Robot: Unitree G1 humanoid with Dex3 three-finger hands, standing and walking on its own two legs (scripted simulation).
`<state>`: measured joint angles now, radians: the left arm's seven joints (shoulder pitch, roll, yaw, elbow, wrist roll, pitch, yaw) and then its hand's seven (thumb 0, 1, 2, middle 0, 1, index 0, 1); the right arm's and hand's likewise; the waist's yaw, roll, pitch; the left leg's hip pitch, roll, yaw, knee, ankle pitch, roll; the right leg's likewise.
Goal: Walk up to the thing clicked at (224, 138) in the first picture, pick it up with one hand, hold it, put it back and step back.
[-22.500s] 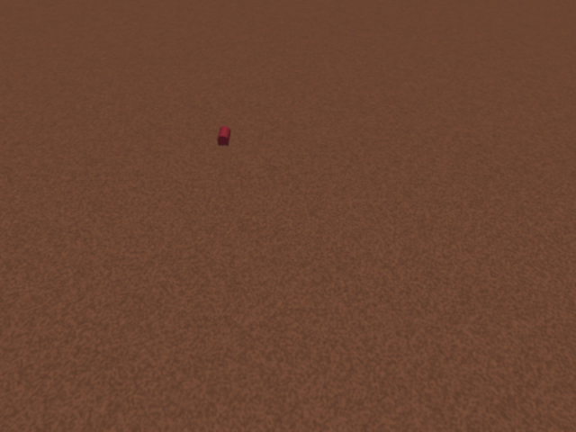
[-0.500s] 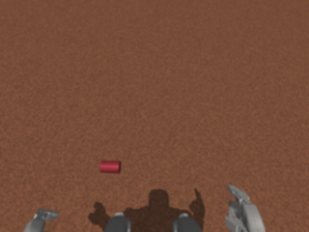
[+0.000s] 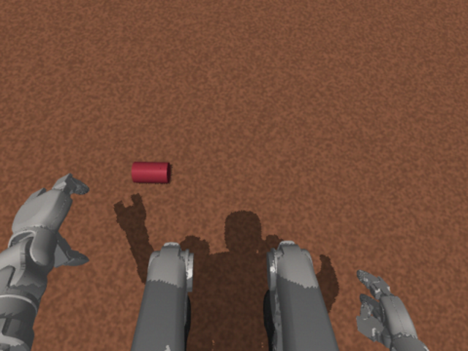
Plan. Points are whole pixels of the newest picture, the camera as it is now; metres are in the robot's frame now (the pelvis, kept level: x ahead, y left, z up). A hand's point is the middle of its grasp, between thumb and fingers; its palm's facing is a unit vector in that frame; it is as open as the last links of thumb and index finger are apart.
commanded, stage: rise first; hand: left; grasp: from above
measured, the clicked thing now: (151, 172) +0.55 +0.24 -0.45
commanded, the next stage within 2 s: none
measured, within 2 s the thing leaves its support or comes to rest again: neither
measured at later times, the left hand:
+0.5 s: hand (97, 194) +0.43 +0.30 -0.25, palm faces -0.47 -0.08 -0.88, open 13.8 cm
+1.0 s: hand (108, 183) +0.47 +0.30 -0.30, palm faces -0.47 +0.01 -0.88, open 13.8 cm
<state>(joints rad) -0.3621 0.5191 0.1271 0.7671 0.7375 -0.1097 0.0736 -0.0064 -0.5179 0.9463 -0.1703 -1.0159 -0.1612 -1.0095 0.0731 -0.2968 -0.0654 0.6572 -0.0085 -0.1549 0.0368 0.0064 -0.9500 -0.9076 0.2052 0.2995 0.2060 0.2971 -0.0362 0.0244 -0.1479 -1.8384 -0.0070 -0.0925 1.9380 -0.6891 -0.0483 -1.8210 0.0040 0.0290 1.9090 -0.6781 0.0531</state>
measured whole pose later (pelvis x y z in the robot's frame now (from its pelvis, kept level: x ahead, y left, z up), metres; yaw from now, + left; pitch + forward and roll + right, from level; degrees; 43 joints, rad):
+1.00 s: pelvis -0.01 +0.03 -0.13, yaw -6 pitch +35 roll -10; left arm -0.97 0.84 0.11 1.40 1.36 -0.34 0.32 0.00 -0.44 0.94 -0.15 -0.90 -0.14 -0.89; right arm 0.15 -0.26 0.06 0.71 -0.14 0.01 0.14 0.00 -0.91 -0.90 0.21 0.30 0.21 0.30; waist -0.24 -0.02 -0.05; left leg -2.30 -0.04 -0.15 2.38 -0.70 -0.01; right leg -2.20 0.02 0.00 2.27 -0.69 0.06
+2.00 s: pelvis -0.01 +0.03 -0.15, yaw -8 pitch +35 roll -12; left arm -1.05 0.92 0.11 1.48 1.36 -0.33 0.36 0.00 -0.42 0.92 -0.18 -0.92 -0.17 -0.91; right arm 0.15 -0.28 0.12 0.68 -0.15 0.02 0.15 0.00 -0.91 -0.90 0.20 0.30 0.21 0.30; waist -0.29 -0.02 0.00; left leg -2.35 -0.04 -0.19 2.45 -0.71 -0.01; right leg -2.25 0.03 -0.03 2.31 -0.68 0.07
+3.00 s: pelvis -0.02 +0.03 -0.15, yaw -9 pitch +34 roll -13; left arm -1.06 0.94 0.10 1.47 1.34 -0.31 0.32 0.00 -0.41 0.92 -0.20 -0.91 -0.19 -0.91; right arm 0.17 -0.29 0.15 0.65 -0.15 0.00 0.16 0.00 -0.91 -0.89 0.21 0.30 0.21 0.30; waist -0.31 -0.02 0.01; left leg -2.36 -0.04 -0.19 2.45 -0.69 0.00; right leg -2.25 0.03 -0.04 2.30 -0.66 0.07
